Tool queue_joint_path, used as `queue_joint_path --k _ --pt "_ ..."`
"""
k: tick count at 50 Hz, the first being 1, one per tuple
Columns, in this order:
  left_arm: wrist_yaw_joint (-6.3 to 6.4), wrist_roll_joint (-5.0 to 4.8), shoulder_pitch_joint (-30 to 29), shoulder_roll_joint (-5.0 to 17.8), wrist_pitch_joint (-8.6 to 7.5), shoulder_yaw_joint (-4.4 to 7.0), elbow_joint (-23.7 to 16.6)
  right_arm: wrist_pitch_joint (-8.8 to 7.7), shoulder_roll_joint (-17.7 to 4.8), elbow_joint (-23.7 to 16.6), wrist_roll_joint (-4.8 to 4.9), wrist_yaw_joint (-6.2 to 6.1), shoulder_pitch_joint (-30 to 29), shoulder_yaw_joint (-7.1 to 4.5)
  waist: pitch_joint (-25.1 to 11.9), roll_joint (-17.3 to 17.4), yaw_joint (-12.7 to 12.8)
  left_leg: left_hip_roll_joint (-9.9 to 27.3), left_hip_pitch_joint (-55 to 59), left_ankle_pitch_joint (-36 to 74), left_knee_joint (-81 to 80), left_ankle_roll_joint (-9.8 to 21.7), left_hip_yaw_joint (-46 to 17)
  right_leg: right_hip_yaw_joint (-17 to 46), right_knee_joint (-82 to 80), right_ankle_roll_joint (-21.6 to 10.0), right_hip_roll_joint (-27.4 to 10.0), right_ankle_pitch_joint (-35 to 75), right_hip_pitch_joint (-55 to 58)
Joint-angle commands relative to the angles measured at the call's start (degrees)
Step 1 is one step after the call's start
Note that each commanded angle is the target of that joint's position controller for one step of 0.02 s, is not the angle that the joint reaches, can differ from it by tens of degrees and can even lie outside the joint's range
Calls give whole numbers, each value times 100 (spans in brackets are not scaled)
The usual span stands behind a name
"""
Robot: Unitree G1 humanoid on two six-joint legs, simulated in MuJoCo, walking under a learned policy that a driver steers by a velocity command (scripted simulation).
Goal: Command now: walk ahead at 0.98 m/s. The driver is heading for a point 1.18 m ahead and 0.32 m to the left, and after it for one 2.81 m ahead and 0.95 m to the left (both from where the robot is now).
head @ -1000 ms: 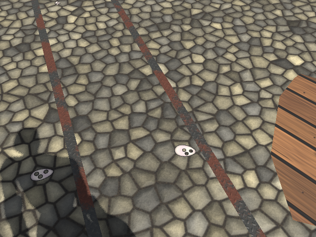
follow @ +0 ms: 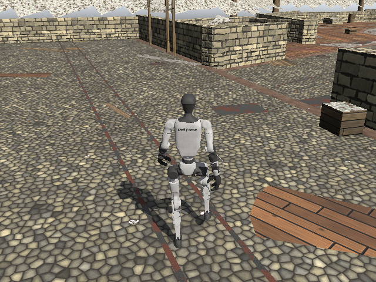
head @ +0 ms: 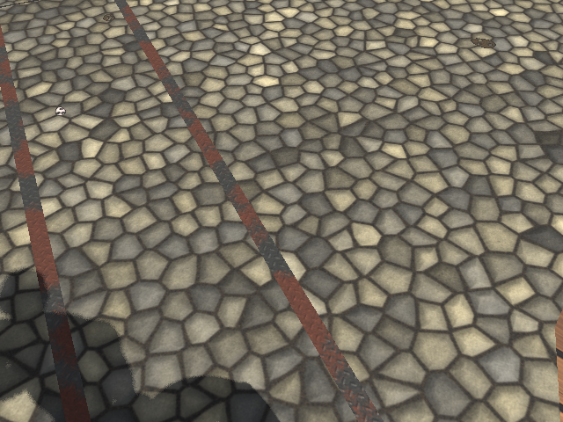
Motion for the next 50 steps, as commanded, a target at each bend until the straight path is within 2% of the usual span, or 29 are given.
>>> queue_joint_path --k 1,6,8,9,10,11,12,13,14,15,16,17,19,20,23,26,30,33,35,36,37,38,39,40,41,42,45,48,50 --pt "-84 -25 -498 172 -117 -8 -370 -160 -809 -500 66 -141 -353 -78 1018 207 187 1350 -1262 768 -1483 806 -801 -249 -1428 98 86 1250 666" --pt "-374 -142 -1438 227 -231 -1 -773 48 -1002 -375 96 -233 184 -98 1301 295 -29 1719 547 1793 -1383 653 -484 -445 -3121 -31 520 1009 696" --pt "-400 -166 -1078 489 -224 115 -808 147 -1208 -408 -31 -230 102 -149 842 677 310 1876 1248 4385 -598 553 -432 -673 -3083 -215 920 240 1265" --pt "-362 -215 -500 727 -187 222 -731 216 -1307 -401 -155 -225 45 -178 372 967 685 1899 1561 5843 197 500 -398 -778 -2871 -351 1139 -236 1826" --pt "-297 -258 638 1006 -132 359 -468 297 -1351 -429 -244 -221 -139 -190 -273 1235 1295 1827 1350 6794 1514 429 -283 -856 -2751 -526 1306 -517 3092" --pt "-213 -209 2102 1292 -50 458 -77 312 -1200 -624 -264 -229 -455 -119 -1109 1073 1943 1653 -249 5810 3499 298 -254 -134 -2334 -727 697 -903 5377" --pt "-231 13 2785 1871 -68 615 147 123 -12 -732 -139 -62 578 160 -2315 -1108 1210 408 -2991 1548 6212 -37 -642 3306 -2999 -1842 -872 -3991 7896" --pt "-239 45 2959 1290 -107 504 300 -130 -353 -622 178 -34 372 126 -2685 -1383 1373 169 -3664 -908 6790 215 -1523 5011 -4388 -1650 -1023 -5095 8138" --pt "-209 26 2521 879 -118 395 367 -227 -892 -993 421 -48 -622 -23 -1398 -1230 1324 547 -4303 -749 6937 408 -1328 4132 -4564 -1223 -875 -4446 7383" --pt "-221 85 1968 666 -144 329 280 -261 -850 -1178 429 -85 -1176 13 -764 -275 1147 794 -4258 -454 6759 441 -1276 3188 -4582 -1047 -778 -3376 6315" --pt "-268 153 1547 502 -187 286 277 -237 -706 -1247 335 -100 -1390 10 -319 341 850 1007 -4031 -117 6390 425 -1235 2496 -4679 -934 -619 -2694 5262" --pt "-303 239 1264 321 -252 233 295 -110 -618 -1237 287 -94 -1177 -25 -157 273 494 1279 -3554 206 6094 426 -1339 1934 -4769 -779 -452 -2314 4501" --pt "-329 120 905 218 -263 211 405 177 -459 -1101 311 -98 -790 -55 163 -47 161 1477 -3289 243 5836 284 -1329 1067 -5092 -707 -310 -1937 3718" --pt "-322 82 914 257 -272 226 479 270 -395 -1114 291 -101 -805 -55 352 -72 115 1521 -3441 380 5764 235 -1311 620 -5156 -592 -244 -1535 3549" --pt "-211 160 984 438 -310 261 581 378 -504 -1375 223 -164 -1482 -88 909 -37 231 1462 -4034 1346 5041 52 -1265 -355 -5467 -418 -53 -672 3255" --pt "-65 189 1349 517 -336 235 639 289 -524 -1577 162 -94 -2056 -111 1024 138 460 1245 -4178 2529 3941 57 -763 -1053 -5598 -217 115 -141 3640" --pt "80 177 1728 798 -228 235 704 161 -458 -1938 192 171 -2820 -93 1207 259 664 1002 -4321 3003 2624 312 -190 -1525 -5465 138 -92 1008 4826" --pt "240 208 1605 1251 -27 326 517 150 -809 -2108 248 331 -2587 -264 648 -225 267 300 -3217 2272 2359 473 696 -1788 -4340 323 -193 4940 5592" --pt "308 200 1073 1580 145 438 290 311 -1323 -1816 279 291 -858 -519 -174 -759 -755 25 -1409 1167 2796 728 698 -1679 -2218 176 -433 6933 5365" --pt "245 137 593 1548 138 446 89 402 -1769 -1423 237 193 633 -740 -728 -552 -1460 109 518 1236 2309 953 154 -1546 -332 104 -225 6173 4381" --pt "83 173 475 661 -38 222 -28 513 -1759 -1151 214 73 808 -707 -192 1222 -1107 503 1121 676 2195 1155 -846 -1337 2260 218 875 -531 2608" --pt "-80 -57 1269 -156 -358 -30 -480 396 -1606 -1537 17 99 162 -582 -776 2673 74 1462 2324 -825 1145 2392 -4206 -104 3978 291 1697 -3514 289" --pt "-157 -158 682 384 -629 6 -770 286 -1184 -1602 -37 104 204 -502 -1111 1731 -297 1776 2389 -2156 -205 2300 -5501 712 3724 -119 1475 -2938 -207" --pt "-149 -226 113 589 -690 72 -934 174 -971 -1593 -66 137 178 -460 -537 601 -208 1668 1683 -2176 -530 1860 -5291 667 3066 -318 1228 -2473 -127" --pt "-113 -150 215 510 -673 69 -965 88 -995 -1698 -29 185 -293 -456 -208 -249 285 1624 732 -1906 -522 1779 -5026 712 2491 -271 1006 -2125 160" --pt "-76 -11 322 514 -585 81 -926 38 -975 -1832 15 184 -727 -440 -36 -497 527 1392 -99 -1473 -468 1743 -4652 757 2067 -129 827 -1986 588" --pt "8 116 452 683 -311 191 -937 81 -885 -1986 127 9 -1136 -383 443 -303 811 760 -1490 -265 -603 1585 -3355 571 842 337 512 -1854 1254" --pt "81 248 -743 362 -263 101 -1440 147 -836 -1932 201 -210 -881 -355 767 66 342 253 -2341 832 -507 1363 -2512 107 -1059 630 721 -509 1812" --pt "67 153 -1198 169 -261 87 -1652 224 -917 -1869 204 -243 -746 -388 664 455 39 56 -2523 759 -345 1067 -2375 -65 -2260 701 1041 253 2431"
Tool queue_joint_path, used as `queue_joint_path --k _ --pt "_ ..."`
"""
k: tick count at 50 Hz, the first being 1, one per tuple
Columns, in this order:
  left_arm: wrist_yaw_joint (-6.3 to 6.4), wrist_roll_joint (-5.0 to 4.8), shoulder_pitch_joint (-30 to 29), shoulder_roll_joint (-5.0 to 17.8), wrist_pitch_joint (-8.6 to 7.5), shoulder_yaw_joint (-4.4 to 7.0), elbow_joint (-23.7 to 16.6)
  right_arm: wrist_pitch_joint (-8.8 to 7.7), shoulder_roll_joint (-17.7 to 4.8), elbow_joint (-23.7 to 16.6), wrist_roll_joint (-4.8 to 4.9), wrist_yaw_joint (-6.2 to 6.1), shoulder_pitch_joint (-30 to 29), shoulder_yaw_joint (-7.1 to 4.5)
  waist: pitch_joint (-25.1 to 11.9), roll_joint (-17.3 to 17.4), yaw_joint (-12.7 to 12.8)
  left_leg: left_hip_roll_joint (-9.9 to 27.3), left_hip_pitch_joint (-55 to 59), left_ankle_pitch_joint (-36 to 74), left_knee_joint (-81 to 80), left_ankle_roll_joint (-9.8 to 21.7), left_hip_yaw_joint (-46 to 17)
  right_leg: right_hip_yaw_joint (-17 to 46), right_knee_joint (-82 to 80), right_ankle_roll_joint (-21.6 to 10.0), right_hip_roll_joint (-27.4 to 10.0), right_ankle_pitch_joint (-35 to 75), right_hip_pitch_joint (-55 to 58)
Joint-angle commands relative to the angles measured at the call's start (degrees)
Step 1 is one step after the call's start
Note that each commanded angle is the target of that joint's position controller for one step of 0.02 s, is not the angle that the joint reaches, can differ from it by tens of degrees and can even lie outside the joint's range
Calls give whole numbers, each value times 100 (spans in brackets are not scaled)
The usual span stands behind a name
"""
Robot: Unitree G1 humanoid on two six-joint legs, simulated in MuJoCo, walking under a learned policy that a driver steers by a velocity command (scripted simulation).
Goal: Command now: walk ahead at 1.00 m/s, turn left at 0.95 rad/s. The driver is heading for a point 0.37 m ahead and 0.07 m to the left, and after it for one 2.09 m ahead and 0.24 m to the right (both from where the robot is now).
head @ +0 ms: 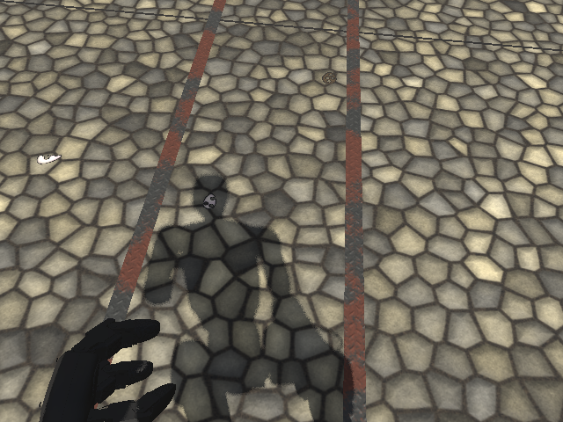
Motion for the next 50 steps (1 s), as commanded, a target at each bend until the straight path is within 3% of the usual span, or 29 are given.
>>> queue_joint_path --k 1,5,6,7,8,9,10,11,12,13,14,17,20,22,26,28,29,30,31,32,33,34,35,36,37,39,44,47,50 --pt "17 -119 -668 250 -8 141 -565 -44 -1038 -485 55 -107 -443 -287 239 521 -12 706 -2003 688 -978 460 -1108 -851 -1471 229 732 1111 1879" --pt "-1 -385 -652 782 -100 419 -680 -13 -994 -366 135 -164 -385 -356 75 864 48 1046 -554 854 -118 256 -1804 -391 -2375 171 719 768 1991" --pt "5 -408 -224 984 -144 533 -602 10 -1033 -398 96 -169 -501 -386 -196 907 324 1073 -254 1745 427 152 -1807 -459 -2389 41 745 533 2393" --pt "23 -422 764 1166 -164 658 -428 28 -1055 -491 -2 -123 -726 -380 -856 932 909 931 -186 2653 1509 -38 -1563 -507 -2254 -149 592 405 3433" --pt "84 -385 2354 1337 -97 691 -197 27 -760 -738 -217 -45 -1089 -239 -1981 834 1632 869 -1186 2267 3354 -197 -1182 146 -1493 -409 -244 -561 5504" --pt "-17 -86 2789 1827 -103 731 1 -16 8 -956 44 22 218 -2 -3085 -2228 820 126 -3274 -1842 5378 -461 -627 3760 -2631 -1555 -1918 -2879 7604" --pt "-89 -91 2565 1354 -70 676 -45 22 -522 -890 333 -56 46 27 -2555 -2457 975 883 -4287 -1329 6136 -437 -260 4826 -3189 -1536 -2083 -4938 7280" --pt "-23 -137 2272 848 17 588 -111 65 -977 -941 194 -80 -770 -64 -1497 -1495 1232 1087 -4587 -780 6264 -451 30 3715 -3268 -1236 -1708 -4423 6441" --pt "-1 -102 2159 824 104 552 26 75 -1093 -1035 10 -69 -1310 -106 -855 -322 1222 1267 -4381 -440 6068 -464 243 2624 -3261 -1029 -1417 -3082 5537" --pt "-17 -39 2089 860 141 550 166 50 -1004 -1189 -123 -32 -1723 -118 -372 173 1131 1455 -4166 -266 5764 -441 309 1853 -3308 -941 -1171 -1974 4762" --pt "-26 14 1941 777 125 507 283 75 -889 -1265 -47 29 -1682 -129 -158 29 875 1672 -3907 -132 5569 -427 247 1343 -3402 -917 -1046 -1471 4211" --pt "-218 -156 2091 307 71 333 756 117 -395 -1290 96 61 -1575 7 144 -214 541 1722 -3708 -325 5105 -348 204 776 -3740 -1105 -731 -1226 3408" --pt "-211 -198 2118 723 73 390 909 9 -489 -1420 -70 101 -1997 68 591 -9 318 1835 -4323 480 4120 -487 329 702 -4086 -1464 -839 -743 3260" --pt "-174 -241 2173 837 80 399 924 -112 -616 -1547 -180 170 -2562 93 725 104 466 1842 -3935 1360 3061 -614 606 275 -4260 -1391 -634 -202 2964" --pt "-83 -361 2775 1130 126 409 1132 -324 -680 -1773 -77 317 -3468 85 745 -33 810 1383 -2381 2042 1415 -774 921 -101 -4515 -1252 -666 161 2890" --pt "-57 -337 2968 1144 221 360 1271 -380 -952 -1779 -27 299 -3316 -58 479 -387 631 1147 -1848 1620 902 -699 946 -117 -3926 -1091 -778 1526 3547" --pt "-50 -281 3041 1235 268 356 1350 -388 -1184 -1722 -10 254 -2893 -181 79 -658 344 958 -1197 1271 816 -586 1050 -199 -3199 -986 -734 2750 3756" --pt "-40 -215 3003 1330 315 351 1387 -365 -1415 -1569 8 183 -2025 -322 -496 -856 -231 862 35 1022 846 -464 1171 -400 -2003 -832 -555 3547 3445" --pt "-21 -115 2734 1204 305 292 1211 -301 -1641 -1298 -54 68 -640 -436 -1287 -803 -950 1587 2080 798 1291 -316 550 -405 -182 -604 -347 2642 1990" --pt "-20 -96 3634 73 199 15 1017 -268 -2287 -1103 -250 25 -17 -533 -2689 1238 -350 3320 4063 -812 884 254 -2222 -397 2141 -421 382 -1841 298" --pt "-21 -501 3588 243 104 18 962 -273 -1982 -994 -267 106 284 -456 -3313 2057 -456 3666 3956 -2705 -604 603 -4245 99 3215 -494 414 -2216 -319" --pt "46 -681 2721 609 131 157 824 -279 -1525 -852 -173 92 -28 -359 -1871 1548 -489 3427 3148 -2752 -862 372 -3469 -128 3652 -473 184 -1840 -1075" --pt "65 -587 2196 606 170 156 693 -271 -1230 -730 -129 81 -329 -276 -1055 1048 -390 3325 2280 -1876 -781 253 -2487 -325 3614 -475 -67 -1487 -1265" --pt "46 -430 1980 570 247 179 669 -270 -986 -651 -209 85 -691 -214 -588 666 -110 3118 1315 -982 -829 173 -1678 -388 3339 -462 -280 -1225 -918" --pt "-9 -381 2048 470 368 213 670 -285 -728 -585 -318 88 -1020 -165 -306 738 208 2916 557 -478 -965 102 -1041 -310 3102 -455 -453 -1049 -501" --pt "-101 -462 2093 169 637 193 594 -290 -531 -463 -250 85 -1527 -157 121 949 589 2894 -240 114 -1297 -19 -77 -284 2827 -418 -667 -1281 -253" --pt "-222 -281 1559 310 770 191 297 -355 -1032 -382 -262 -71 -1911 -277 618 446 866 2527 -664 1168 -1734 -219 1748 -571 1666 -346 -633 388 -302" --pt "-391 -268 889 495 705 207 152 -344 -1466 -312 -211 -106 -1633 -361 740 -19 622 2360 -230 1488 -1850 -421 2394 -1222 312 -601 -364 1244 269" --pt "-457 -364 997 907 699 370 86 -185 -2042 -320 -143 -81 -1491 -489 364 386 844 2496 900 5393 -876 -527 2589 -1973 -107 -895 297 591 1023"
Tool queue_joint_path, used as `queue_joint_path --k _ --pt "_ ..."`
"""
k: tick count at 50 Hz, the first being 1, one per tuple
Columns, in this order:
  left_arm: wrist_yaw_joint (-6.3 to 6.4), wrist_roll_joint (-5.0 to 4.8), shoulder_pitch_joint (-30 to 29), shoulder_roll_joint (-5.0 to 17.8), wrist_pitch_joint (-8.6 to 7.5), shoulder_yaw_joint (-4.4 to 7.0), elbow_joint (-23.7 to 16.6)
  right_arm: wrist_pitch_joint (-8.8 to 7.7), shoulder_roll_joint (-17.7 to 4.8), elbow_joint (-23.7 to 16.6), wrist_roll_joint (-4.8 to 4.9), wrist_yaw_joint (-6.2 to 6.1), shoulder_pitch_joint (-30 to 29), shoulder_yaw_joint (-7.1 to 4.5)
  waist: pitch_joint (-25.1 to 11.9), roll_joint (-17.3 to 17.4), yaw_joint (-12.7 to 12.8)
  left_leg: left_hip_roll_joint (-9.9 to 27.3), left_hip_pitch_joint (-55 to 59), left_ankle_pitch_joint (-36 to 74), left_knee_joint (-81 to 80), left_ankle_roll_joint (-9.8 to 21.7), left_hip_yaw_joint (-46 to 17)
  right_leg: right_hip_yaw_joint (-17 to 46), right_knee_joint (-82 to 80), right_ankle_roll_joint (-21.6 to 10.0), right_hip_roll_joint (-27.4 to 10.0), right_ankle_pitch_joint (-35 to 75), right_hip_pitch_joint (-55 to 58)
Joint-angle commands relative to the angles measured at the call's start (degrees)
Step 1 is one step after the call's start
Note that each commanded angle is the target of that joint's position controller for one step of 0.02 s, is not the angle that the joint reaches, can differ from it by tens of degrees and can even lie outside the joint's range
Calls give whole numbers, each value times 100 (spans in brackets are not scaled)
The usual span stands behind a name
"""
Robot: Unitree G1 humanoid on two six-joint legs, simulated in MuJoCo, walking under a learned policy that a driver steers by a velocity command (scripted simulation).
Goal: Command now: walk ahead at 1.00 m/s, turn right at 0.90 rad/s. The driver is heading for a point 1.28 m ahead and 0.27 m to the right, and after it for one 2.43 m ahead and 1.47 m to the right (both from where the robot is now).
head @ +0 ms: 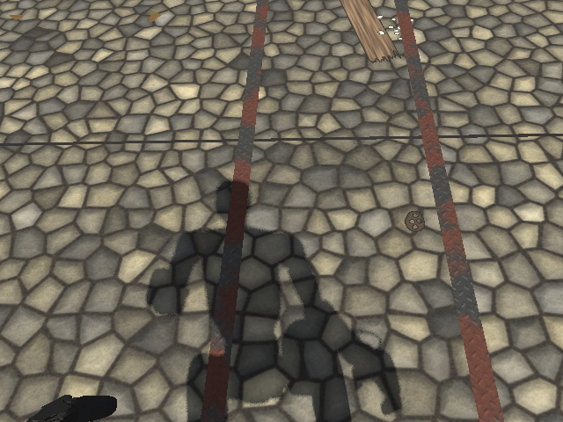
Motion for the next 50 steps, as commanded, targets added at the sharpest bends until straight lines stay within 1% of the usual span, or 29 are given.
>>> queue_joint_path --k 1,2,3,4,5,6,7,8,10,11,15,18,22,24,25,26,27,28,29,30,31,32,34,36,38,41,46,48,50 --pt "-49 -116 887 685 34 251 -126 45 -1467 -706 101 -13 -1011 -297 -10 586 1114 1389 -938 7763 979 877 -105 -725 -114 -334 728 -696 2092" --pt "-21 -130 1854 1023 91 426 71 110 -1525 -764 131 -6 -1114 -313 -496 764 1627 1435 -1269 8453 2339 905 -183 -759 -86 -512 961 -1169 3352" --pt "70 -120 3176 1445 153 670 457 90 -1369 -812 143 3 -1315 -255 -1005 487 2268 1195 -2370 7694 4341 753 -313 -321 -582 -763 1047 -989 5332" --pt "108 -140 2947 1630 174 627 701 -59 -127 -858 -34 61 -1066 95 -219 -1557 1546 -47 -4220 115 7041 489 -648 1029 -938 -1029 597 -1025 5662" --pt "62 45 2325 1657 -28 469 236 -340 249 -1435 117 97 -448 285 -1399 -2651 558 -717 -6046 -988 8271 541 -1978 4864 -2692 -2217 -446 -3326 6654" --pt "16 61 2273 1112 -161 399 10 -540 -575 -1535 206 119 -1212 181 -1329 -1328 1027 -321 -6202 -147 7785 867 -2588 5637 -3681 -1819 -721 -4263 6391" --pt "-9 120 2294 986 -294 372 78 -588 -660 -1671 316 103 -1740 146 -691 -475 952 -210 -6246 293 7239 978 -2484 5521 -3886 -1610 -689 -4214 5664" --pt "-43 145 1987 907 -387 338 62 -566 -507 -1593 187 42 -1769 181 -402 452 630 23 -5834 602 6724 960 -2553 5135 -3782 -1460 -556 -3774 4807" --pt "42 205 1368 828 -450 303 -106 -392 -485 -1472 38 38 -1453 138 -194 447 212 256 -5047 841 6017 753 -2738 4226 -3560 -1458 -97 -2829 3564" --pt "94 144 1299 728 -443 265 -96 -308 -478 -1458 16 29 -1420 112 -76 355 135 309 -4933 859 5564 636 -2707 3824 -3654 -1439 44 -2567 3325" --pt "378 -2 1598 504 -377 186 72 -214 -95 -1836 -104 14 -2635 220 463 259 554 129 -4636 2110 3380 191 -2208 2683 -3771 -1228 596 -1304 2489" --pt "425 -24 1750 624 -274 257 215 -253 97 -2083 -11 107 -3166 233 346 -138 898 -238 -3734 3246 2030 80 -1950 2463 -3671 -847 791 -1508 2146" --pt "491 -62 2036 397 -265 250 533 -324 -296 -2105 176 155 -3145 52 283 -548 980 -31 -3735 3503 1339 176 -2163 2701 -3218 -670 345 -1243 3476" --pt "490 55 1964 505 -188 306 579 -365 -595 -1949 193 136 -2371 -130 -121 -758 529 -146 -3246 2810 1381 412 -1936 2658 -2398 -551 208 1024 4288" --pt "416 202 1723 616 -156 301 503 -340 -800 -1781 235 83 -1433 -250 -727 -846 -63 -163 -2276 2473 1518 606 -1767 2426 -1360 -388 315 2234 4298" --pt "355 356 1338 347 -171 172 283 -272 -892 -1528 196 22 66 -249 -1716 -685 -780 426 -187 1650 2236 828 -2406 2300 503 -276 426 1765 3090" --pt "298 33 2881 -590 -256 -59 301 -260 -1437 -1195 -7 123 536 -322 -2678 2524 118 1910 1771 -736 1054 1999 -5966 1812 2883 145 1433 -2788 965" --pt "344 -245 2698 -133 -278 -113 435 -286 -892 -1176 15 218 589 -226 -2336 2598 -151 2119 1588 -2595 95 2020 -7423 1666 3471 115 1071 -2890 82" --pt "347 -176 1651 319 -297 -28 277 -228 -442 -1170 68 175 213 -141 -1246 1554 -362 1847 736 -2152 -7 1791 -6495 1435 3463 36 822 -2501 -186" --pt "347 -44 916 361 -352 -37 110 -177 -437 -1104 -1 163 17 -113 -700 428 -329 1561 -170 -982 17 1633 -5593 1300 3178 9 667 -2227 29" --pt "329 83 439 273 -416 -44 -46 -179 -416 -1010 -60 197 -63 -92 -294 50 -214 1317 -861 -205 9 1625 -4963 1264 2787 -18 562 -2166 152" --pt "287 72 468 161 -424 -43 -88 -215 -250 -935 -116 206 -197 -16 -211 228 77 1135 -1297 153 -59 1612 -4518 1343 2418 -57 369 -2029 418" --pt "250 -7 600 10 -373 -77 -38 -228 64 -792 -20 261 -228 105 -86 490 322 970 -1657 515 -275 1646 -4044 1227 1932 -65 220 -2019 573" --pt "219 47 425 -109 -364 -145 -121 -236 -51 -667 92 246 -134 112 227 375 426 1096 -1927 699 -497 1782 -3909 1141 1499 -3 39 -1893 193" --pt "197 110 29 -108 -406 -191 -259 -244 -317 -593 75 181 -10 73 478 221 374 1170 -1961 1091 -727 1852 -3679 1038 966 125 -58 -1152 -278" --pt "112 163 -844 -112 -481 -236 -502 -240 -319 -411 122 109 369 137 658 161 68 847 -2259 2165 -1018 1623 -2711 560 -256 243 87 172 237" --pt "-59 60 -1770 -68 -612 -167 -864 -72 -393 -9 189 46 1054 247 757 395 -112 972 -1587 3940 -937 1449 -2233 206 -1772 171 630 539 1304" --pt "-15 50 -1311 306 -620 14 -870 9 -641 74 112 -6 1072 218 182 891 319 1164 -1034 6369 -21 1342 -2315 150 -1808 45 961 -125 2140" --pt "173 -31 868 754 -512 265 -424 118 -934 40 -31 -29 604 173 -948 1214 1649 1019 -1988 7100 2475 1088 -2201 402 -1655 -179 738 -508 4787"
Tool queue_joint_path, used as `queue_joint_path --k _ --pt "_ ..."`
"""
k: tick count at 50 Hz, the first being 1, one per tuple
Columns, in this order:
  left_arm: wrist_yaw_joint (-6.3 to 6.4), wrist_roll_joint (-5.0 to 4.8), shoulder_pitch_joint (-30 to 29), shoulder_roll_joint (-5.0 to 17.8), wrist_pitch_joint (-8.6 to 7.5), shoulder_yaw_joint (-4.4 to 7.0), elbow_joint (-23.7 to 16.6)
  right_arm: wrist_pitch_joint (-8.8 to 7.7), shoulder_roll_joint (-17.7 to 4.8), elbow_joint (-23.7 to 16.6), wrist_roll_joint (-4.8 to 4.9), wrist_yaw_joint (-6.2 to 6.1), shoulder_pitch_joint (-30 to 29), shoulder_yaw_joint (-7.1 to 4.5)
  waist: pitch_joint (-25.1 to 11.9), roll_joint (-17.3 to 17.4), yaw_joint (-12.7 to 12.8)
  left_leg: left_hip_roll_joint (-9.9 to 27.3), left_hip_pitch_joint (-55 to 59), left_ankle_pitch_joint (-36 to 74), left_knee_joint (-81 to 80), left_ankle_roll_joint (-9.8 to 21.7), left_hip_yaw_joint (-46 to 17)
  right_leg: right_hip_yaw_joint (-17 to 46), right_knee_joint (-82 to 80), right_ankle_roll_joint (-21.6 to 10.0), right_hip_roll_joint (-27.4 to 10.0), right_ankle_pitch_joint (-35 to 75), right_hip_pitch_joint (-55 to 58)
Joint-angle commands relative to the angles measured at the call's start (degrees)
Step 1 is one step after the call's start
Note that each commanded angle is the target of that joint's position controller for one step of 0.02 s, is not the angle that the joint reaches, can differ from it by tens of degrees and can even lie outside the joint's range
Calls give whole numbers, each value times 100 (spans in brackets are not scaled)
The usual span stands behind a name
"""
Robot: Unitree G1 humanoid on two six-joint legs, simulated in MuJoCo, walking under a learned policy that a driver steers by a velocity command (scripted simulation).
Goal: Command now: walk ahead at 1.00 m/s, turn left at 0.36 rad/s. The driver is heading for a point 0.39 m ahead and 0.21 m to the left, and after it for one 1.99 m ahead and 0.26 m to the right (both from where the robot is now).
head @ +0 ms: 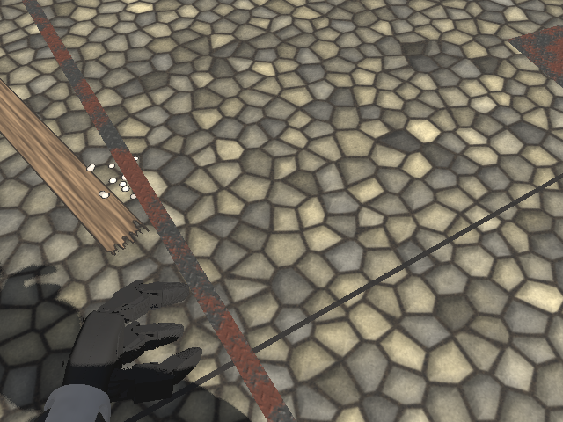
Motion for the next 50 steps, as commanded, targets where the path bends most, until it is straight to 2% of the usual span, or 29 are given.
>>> queue_joint_path --k 1,2,3,4,5,6,7,9,14,19,22,23,24,25,26,27,29,30,32,34,38,40,42,45,46,47,48,49,50 --pt "314 7 3380 1812 105 753 338 -11 -1015 -604 -316 -95 -563 -178 -2134 201 2250 532 -3720 4587 4604 393 -222 1541 799 -276 -1359 -1123 5947" --pt "193 170 3370 1841 21 701 427 -161 -146 -682 73 -51 322 40 -3470 -1935 1528 -266 -5217 373 6540 254 -610 4646 -548 -1146 -2547 -3752 7158" --pt "197 178 3246 1262 30 624 511 -236 -830 -732 361 -71 -330 -147 -2675 -1556 1732 73 -5855 591 6933 327 -764 4791 -1361 -869 -2241 -4474 6479" --pt "233 155 3001 955 24 551 641 -228 -960 -951 444 -90 -1132 -217 -1492 -1140 1746 262 -6284 848 6970 295 -513 3654 -1313 -657 -2068 -3784 5653" --pt "216 193 2750 891 -12 532 800 -194 -812 -1054 344 -93 -1492 -196 -837 -331 1500 510 -6111 1078 6731 289 -431 2885 -1455 -607 -1948 -2636 4590" --pt "194 278 2439 694 -65 499 889 -118 -748 -1075 197 -89 -1622 -248 -517 -179 1205 711 -5767 1273 6450 309 -424 2250 -1580 -538 -1719 -2020 3748" --pt "192 337 2180 516 -92 466 964 11 -568 -1047 220 -28 -1346 -249 -379 -418 882 883 -5403 1354 6369 285 -488 1801 -1724 -550 -1661 -1761 3171" --pt "164 172 1732 336 -104 460 1077 275 -340 -1080 275 14 -1326 -249 52 -527 599 1091 -5307 1108 6097 238 -457 927 -2085 -427 -1616 -1364 2471" --pt "300 244 1498 816 -144 569 1139 342 -492 -1424 115 116 -2071 -250 637 -77 483 997 -5592 2959 4830 144 -69 -800 -2484 -247 -1173 -303 2080" --pt "313 88 2581 1450 -60 646 1512 156 -594 -1841 91 356 -3265 -211 991 321 857 336 -4986 3425 2694 552 603 -1193 -2655 -254 -1404 1412 3154" --pt "365 95 2711 1883 211 679 1730 172 -1181 -1906 134 341 -2593 -473 290 -446 91 -298 -4197 2028 2280 847 831 -960 -1018 -351 -1756 5014 4467" --pt "375 133 2455 1862 306 634 1757 232 -1491 -1546 152 249 -1241 -652 -427 -580 -641 -384 -2649 2100 2159 970 831 -908 364 -309 -1659 5400 4104" --pt "389 112 2425 1543 296 499 1734 304 -1832 -1186 163 99 -28 -799 -1189 -362 -1154 76 -361 1938 2456 899 139 -735 2263 -166 -1316 3928 2549" --pt "256 -40 3652 192 142 165 1595 168 -2418 -1139 -54 82 -316 -820 -1900 1855 115 1729 1226 -591 1522 1613 -3138 -68 4895 122 76 -2715 196" --pt "236 -311 3143 846 -68 253 1628 39 -1677 -1240 -102 132 -193 -675 -2557 1212 -303 1900 1070 -1938 344 1408 -4431 1081 5381 -100 95 -2814 8" --pt "260 -478 2259 1134 -118 383 1348 -70 -1338 -1202 -139 161 -558 -577 -1287 934 -322 1885 245 -1470 33 1215 -3782 970 5475 -102 -61 -2451 -581" --pt "345 -195 1824 819 -85 345 1234 -210 -1011 -1065 -154 211 -1296 -521 -251 51 205 1588 -1345 251 -20 929 -2290 921 4799 -90 -615 -1681 -444" --pt "321 -200 2257 762 38 380 1340 -283 -749 -1047 -258 215 -1532 -456 -279 269 552 1519 -1862 775 -31 834 -1741 1043 4684 -55 -846 -1319 18" --pt "273 -238 2576 659 287 427 1513 -329 -502 -924 -172 219 -1733 -419 -156 311 749 1332 -2200 1541 -289 655 -776 990 4399 26 -1053 -1153 263" --pt "252 -213 2278 526 435 415 1447 -323 -579 -796 -88 165 -1785 -449 250 170 772 1211 -2352 2304 -471 431 58 888 4188 99 -1166 -1028 -147" --pt "185 -75 1542 514 436 381 1138 -283 -717 -869 -228 -49 -2123 -448 907 173 840 775 -2658 4077 -706 284 1342 243 2913 276 -854 208 -560" --pt "46 81 1112 437 346 338 969 -224 -926 -929 -182 -218 -2056 -473 891 -88 707 616 -2640 4988 -445 111 1862 -499 1608 292 -523 988 -43" --pt "-126 75 1170 521 272 399 896 -148 -1299 -886 -112 -366 -1682 -539 425 44 707 729 -2100 6515 269 1 1928 -1013 973 250 0 1351 685" --pt "-65 -37 3417 1432 484 821 1263 53 -1751 -1152 76 -344 -2385 -683 -794 725 1957 1006 -1984 8064 2670 -19 1685 -871 1122 -123 489 498 2998" --pt "102 -24 4248 1712 615 971 1468 15 -1447 -1184 174 -201 -2736 -625 -991 255 2415 702 -2586 6283 4501 -199 1639 -398 570 -370 313 1018 4095" --pt "230 78 3825 1738 665 940 1475 -118 -433 -1394 46 8 -2905 -393 -268 -1926 1899 -699 -4082 -539 7053 -462 1373 669 354 -706 -74 3625 4319" --pt "187 491 2887 1822 445 761 987 -243 -79 -1545 41 104 -1300 -229 -1568 -2021 596 -992 -5213 -1052 8353 -507 -126 3628 -16 -1933 -1232 4170 5053" --pt "93 478 2506 1943 382 876 498 -291 -830 -1566 -24 90 -1334 -291 -2514 -958 876 -836 -4978 -736 8284 -328 -795 4656 -881 -2274 -1653 2059 5109" --pt "46 218 2194 1727 319 864 384 -271 -1115 -1747 20 35 -2076 -383 -1514 127 826 -667 -5372 -394 7547 -200 -726 4477 -1335 -2075 -1388 323 4275"
Keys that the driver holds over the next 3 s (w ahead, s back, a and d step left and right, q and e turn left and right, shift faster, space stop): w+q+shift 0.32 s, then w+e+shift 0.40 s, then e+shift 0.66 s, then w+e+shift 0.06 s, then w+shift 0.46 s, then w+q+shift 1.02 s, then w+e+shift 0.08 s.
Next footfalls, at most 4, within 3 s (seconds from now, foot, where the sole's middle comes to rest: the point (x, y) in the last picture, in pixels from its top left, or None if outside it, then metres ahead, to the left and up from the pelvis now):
0.48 left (169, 366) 0.61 0.21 -0.74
0.92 right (205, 217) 1.05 0.11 -0.74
1.44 left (164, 175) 1.23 0.22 -0.74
1.92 right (280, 181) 1.16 -0.13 -0.74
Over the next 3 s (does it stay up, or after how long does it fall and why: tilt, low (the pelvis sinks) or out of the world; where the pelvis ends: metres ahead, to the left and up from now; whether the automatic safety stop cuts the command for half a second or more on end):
stays up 1.88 -0.44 0.03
